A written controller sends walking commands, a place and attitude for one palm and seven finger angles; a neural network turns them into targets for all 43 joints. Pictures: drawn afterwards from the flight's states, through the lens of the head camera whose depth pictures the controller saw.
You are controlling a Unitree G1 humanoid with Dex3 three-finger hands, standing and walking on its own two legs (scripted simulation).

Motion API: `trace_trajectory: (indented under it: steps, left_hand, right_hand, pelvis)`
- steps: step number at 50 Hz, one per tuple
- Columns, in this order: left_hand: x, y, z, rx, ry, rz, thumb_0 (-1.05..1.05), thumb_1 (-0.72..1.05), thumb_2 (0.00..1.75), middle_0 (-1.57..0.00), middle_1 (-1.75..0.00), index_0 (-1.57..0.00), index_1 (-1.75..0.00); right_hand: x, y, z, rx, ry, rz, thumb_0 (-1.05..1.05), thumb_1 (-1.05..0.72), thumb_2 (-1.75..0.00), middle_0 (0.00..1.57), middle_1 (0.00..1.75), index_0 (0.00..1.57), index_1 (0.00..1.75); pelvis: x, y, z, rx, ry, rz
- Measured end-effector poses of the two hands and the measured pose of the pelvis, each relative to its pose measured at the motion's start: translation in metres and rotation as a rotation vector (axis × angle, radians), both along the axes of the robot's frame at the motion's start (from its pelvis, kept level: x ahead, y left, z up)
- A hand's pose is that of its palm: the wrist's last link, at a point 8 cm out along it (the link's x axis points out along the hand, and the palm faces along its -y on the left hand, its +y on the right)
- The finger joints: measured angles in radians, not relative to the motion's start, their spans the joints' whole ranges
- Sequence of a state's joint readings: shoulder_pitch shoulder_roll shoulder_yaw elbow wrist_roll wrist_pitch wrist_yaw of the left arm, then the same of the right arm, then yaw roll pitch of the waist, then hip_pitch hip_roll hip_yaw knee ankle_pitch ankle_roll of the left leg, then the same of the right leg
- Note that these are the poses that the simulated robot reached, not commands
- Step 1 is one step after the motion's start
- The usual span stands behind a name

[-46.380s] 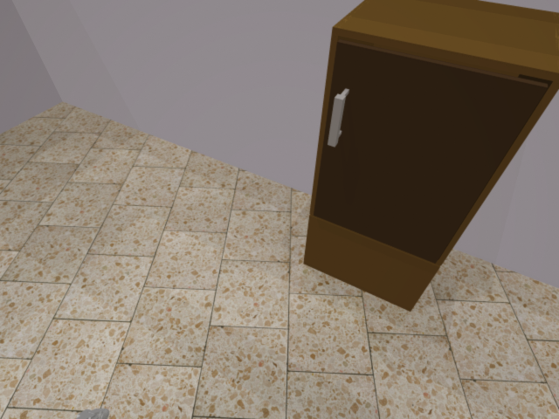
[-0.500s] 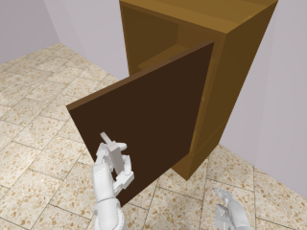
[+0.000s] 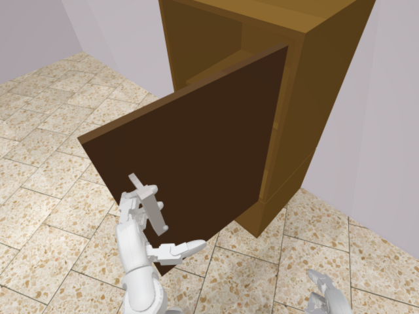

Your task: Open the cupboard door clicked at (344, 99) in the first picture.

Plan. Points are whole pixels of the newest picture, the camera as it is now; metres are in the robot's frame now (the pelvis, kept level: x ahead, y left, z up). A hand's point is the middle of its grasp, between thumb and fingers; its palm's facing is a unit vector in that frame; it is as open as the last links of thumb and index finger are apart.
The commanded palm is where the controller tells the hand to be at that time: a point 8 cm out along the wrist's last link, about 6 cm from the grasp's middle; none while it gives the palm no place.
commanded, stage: open thumb and fingers to let go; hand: left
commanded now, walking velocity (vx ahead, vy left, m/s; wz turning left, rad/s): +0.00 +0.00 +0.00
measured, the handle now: (147, 205) +0.30 +0.13 +0.07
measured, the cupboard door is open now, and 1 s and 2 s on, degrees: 82 84 84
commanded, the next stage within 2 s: slide the hand sideways off the handle in 0.26 s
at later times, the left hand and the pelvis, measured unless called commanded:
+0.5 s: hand (160, 243) +0.24 +0.10 +0.06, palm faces -0.03 -1.00 -0.02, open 15.9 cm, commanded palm +0.22 +0.13 +0.06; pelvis +0.00 +0.04 -0.01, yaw -1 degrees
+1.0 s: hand (146, 261) +0.20 +0.11 +0.06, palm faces -0.08 -1.00 +0.02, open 16.2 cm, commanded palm +0.17 +0.17 +0.06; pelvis -0.01 +0.06 -0.01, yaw -3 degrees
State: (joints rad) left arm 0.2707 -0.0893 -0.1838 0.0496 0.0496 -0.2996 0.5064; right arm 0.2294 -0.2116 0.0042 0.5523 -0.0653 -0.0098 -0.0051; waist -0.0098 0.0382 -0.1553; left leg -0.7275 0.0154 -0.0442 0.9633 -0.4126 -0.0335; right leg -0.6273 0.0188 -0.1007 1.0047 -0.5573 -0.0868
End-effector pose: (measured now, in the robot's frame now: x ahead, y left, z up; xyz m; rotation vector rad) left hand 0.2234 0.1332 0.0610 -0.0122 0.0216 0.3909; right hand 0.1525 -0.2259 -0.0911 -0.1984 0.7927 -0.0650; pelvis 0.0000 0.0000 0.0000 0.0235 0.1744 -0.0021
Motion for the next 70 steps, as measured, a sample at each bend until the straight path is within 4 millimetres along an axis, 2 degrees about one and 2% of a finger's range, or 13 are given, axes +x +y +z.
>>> trace_trajectory:
  steps: [6,14,19,21,26,29,39,49,60,70]
  left_hand:
    - [0.003,0.002,0.000,0.001,-0.002,-0.027,-0.01,-0.45,0.32,-0.27,-0.97,-0.28,-0.98]
    - [0.003,0.003,0.001,0.008,0.005,-0.098,-0.01,-0.49,0.30,-0.25,-0.64,-0.26,-0.65]
    - [0.004,0.007,0.002,0.007,0.006,-0.111,-0.02,-0.50,0.30,-0.31,-0.56,-0.33,-0.57]
    - [0.002,0.010,0.001,0.019,0.000,-0.167,-0.02,-0.50,0.30,-0.30,-0.52,-0.31,-0.53]
    - [-0.009,0.018,0.000,0.031,-0.032,-0.467,-0.02,-0.50,0.30,-0.23,-0.41,-0.19,-0.42]
    - [-0.014,0.017,0.001,-0.016,-0.040,-0.522,-0.02,-0.50,0.30,-0.20,-0.37,-0.16,-0.37]
    - [-0.024,0.017,0.001,-0.014,-0.052,-0.467,-0.02,-0.50,0.30,-0.16,-0.31,-0.16,-0.31]
    - [-0.035,0.034,0.001,-0.003,-0.030,-0.470,-0.02,-0.50,0.30,-0.18,-0.31,-0.18,-0.31]
    - [-0.054,0.053,0.001,0.005,-0.010,-0.432,-0.02,-0.50,0.30,-0.19,-0.31,-0.20,-0.32]
    - [-0.065,0.071,0.000,0.022,0.004,-0.399,-0.02,-0.50,0.30,-0.17,-0.31,-0.18,-0.31]
  right_hand:
    - [0.011,0.015,0.006,0.008,-0.034,0.015,0.01,-0.91,-0.90,0.20,0.30,0.20,0.30]
    - [0.022,0.035,0.016,0.017,-0.077,0.031,0.01,-0.91,-0.90,0.20,0.30,0.20,0.30]
    - [0.023,0.045,0.018,0.017,-0.081,0.041,0.01,-0.90,-0.90,0.20,0.30,0.20,0.30]
    - [0.022,0.047,0.018,0.022,-0.081,0.046,0.01,-0.90,-0.90,0.20,0.30,0.20,0.30]
    - [0.011,0.047,0.016,0.020,-0.084,0.022,0.01,-0.90,-0.90,0.20,0.30,0.21,0.30]
    - [0.002,0.047,0.014,0.018,-0.085,-0.004,0.01,-0.90,-0.90,0.20,0.30,0.20,0.30]
    - [-0.016,0.058,0.011,0.025,-0.060,-0.020,0.01,-0.91,-0.90,0.20,0.30,0.20,0.30]
    - [-0.008,0.066,0.015,0.036,-0.090,-0.005,0.01,-0.90,-0.90,0.20,0.30,0.20,0.30]
    - [0.008,0.056,0.019,0.020,-0.130,0.006,0.01,-0.90,-0.90,0.20,0.30,0.20,0.30]
    - [0.010,0.042,0.012,0.007,-0.129,-0.019,0.01,-0.90,-0.90,0.20,0.30,0.20,0.30]
  pelvis:
    - [0.002,0.009,0.000,-0.007,0.003,-0.003]
    - [0.003,0.021,0.000,-0.021,-0.004,-0.009]
    - [0.002,0.028,-0.001,-0.030,-0.007,-0.011]
    - [0.001,0.030,-0.002,-0.030,-0.007,-0.009]
    - [-0.004,0.039,-0.006,-0.039,-0.005,-0.010]
    - [-0.007,0.045,-0.007,-0.043,-0.006,-0.017]
    - [-0.011,0.055,-0.012,-0.042,0.005,-0.036]
    - [-0.011,0.056,-0.012,-0.049,-0.001,-0.036]
    - [-0.006,0.049,-0.015,-0.047,0.014,-0.032]
    - [-0.005,0.042,-0.020,-0.048,0.027,-0.024]
